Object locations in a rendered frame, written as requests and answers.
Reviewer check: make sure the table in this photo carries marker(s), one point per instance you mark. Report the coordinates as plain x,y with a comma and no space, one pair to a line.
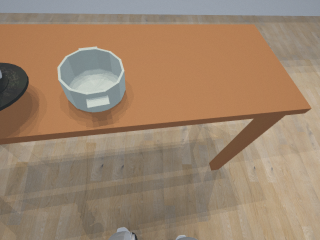
175,75

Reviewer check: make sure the robot left shin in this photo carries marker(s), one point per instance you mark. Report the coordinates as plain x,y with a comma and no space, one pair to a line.
121,229

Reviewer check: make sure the pot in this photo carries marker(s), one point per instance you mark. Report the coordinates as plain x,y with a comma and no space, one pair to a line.
92,79

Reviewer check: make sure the lid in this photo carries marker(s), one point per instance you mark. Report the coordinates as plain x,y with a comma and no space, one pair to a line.
13,84

